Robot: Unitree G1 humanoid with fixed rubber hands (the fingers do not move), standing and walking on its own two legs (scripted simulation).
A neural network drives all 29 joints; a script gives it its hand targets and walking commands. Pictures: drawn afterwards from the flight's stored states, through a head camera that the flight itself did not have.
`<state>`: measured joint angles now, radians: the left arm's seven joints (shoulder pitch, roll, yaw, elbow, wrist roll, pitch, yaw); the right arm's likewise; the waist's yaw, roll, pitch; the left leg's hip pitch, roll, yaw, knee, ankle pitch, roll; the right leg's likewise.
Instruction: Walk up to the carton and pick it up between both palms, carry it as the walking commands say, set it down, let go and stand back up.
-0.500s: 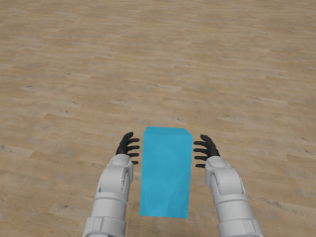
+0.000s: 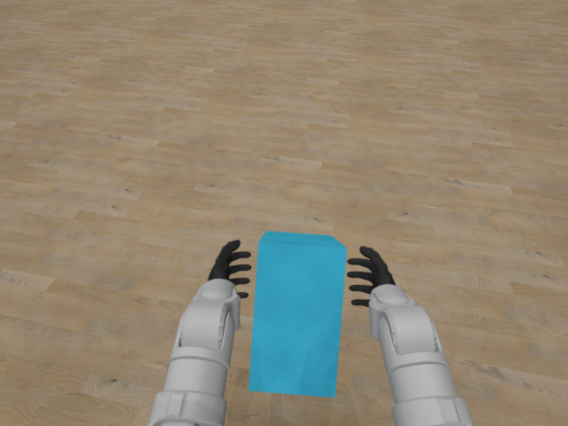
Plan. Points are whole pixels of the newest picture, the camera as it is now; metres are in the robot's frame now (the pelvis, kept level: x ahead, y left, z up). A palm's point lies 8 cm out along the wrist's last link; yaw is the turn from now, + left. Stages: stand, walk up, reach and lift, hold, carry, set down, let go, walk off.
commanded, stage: carry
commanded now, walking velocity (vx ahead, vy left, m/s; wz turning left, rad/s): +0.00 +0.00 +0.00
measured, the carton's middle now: (295, 302) +0.37 -0.01 -0.11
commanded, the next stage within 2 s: hold in 0.78 s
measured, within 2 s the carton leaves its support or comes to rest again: neither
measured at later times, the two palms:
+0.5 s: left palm (221, 281) +0.32 +0.11 +0.03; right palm (379, 286) +0.31 -0.12 +0.03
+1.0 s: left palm (198, 300) +0.28 +0.14 +0.05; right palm (368, 289) +0.30 -0.10 +0.05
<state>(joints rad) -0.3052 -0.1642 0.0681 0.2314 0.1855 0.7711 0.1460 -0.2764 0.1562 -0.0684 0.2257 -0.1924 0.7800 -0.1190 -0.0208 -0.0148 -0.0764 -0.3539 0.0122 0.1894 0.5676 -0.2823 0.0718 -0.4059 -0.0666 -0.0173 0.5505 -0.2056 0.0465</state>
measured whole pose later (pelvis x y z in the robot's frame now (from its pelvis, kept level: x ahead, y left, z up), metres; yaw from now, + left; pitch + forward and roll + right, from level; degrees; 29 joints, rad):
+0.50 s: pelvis +0.01 +0.00 +0.00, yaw +0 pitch +4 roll +0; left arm -0.29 -0.16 0.06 0.18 0.18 0.77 0.14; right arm -0.28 0.16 -0.06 0.19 -0.18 0.78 -0.12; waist -0.02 -0.02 -0.04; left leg -0.34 0.02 0.20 0.58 -0.31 0.07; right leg -0.40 -0.07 -0.02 0.57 -0.23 0.05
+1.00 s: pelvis +0.01 -0.01 +0.01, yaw +8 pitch -10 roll -1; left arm -0.26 -0.15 0.10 0.27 0.22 0.74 0.12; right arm -0.24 0.15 -0.04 0.29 -0.17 0.74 -0.03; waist -0.06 -0.02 0.07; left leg -0.04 -0.03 0.03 0.46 -0.25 0.05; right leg -0.02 -0.02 0.10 0.41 -0.23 0.04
